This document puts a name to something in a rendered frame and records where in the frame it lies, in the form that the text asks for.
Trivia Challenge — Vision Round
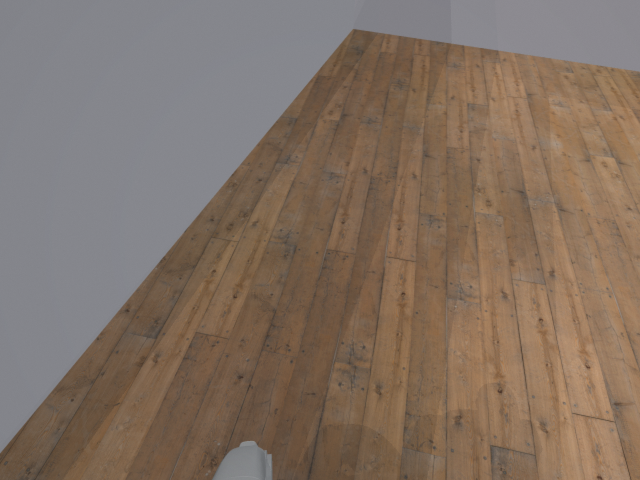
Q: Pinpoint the left robot thigh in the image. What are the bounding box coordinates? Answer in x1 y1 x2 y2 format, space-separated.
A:
212 446 273 480

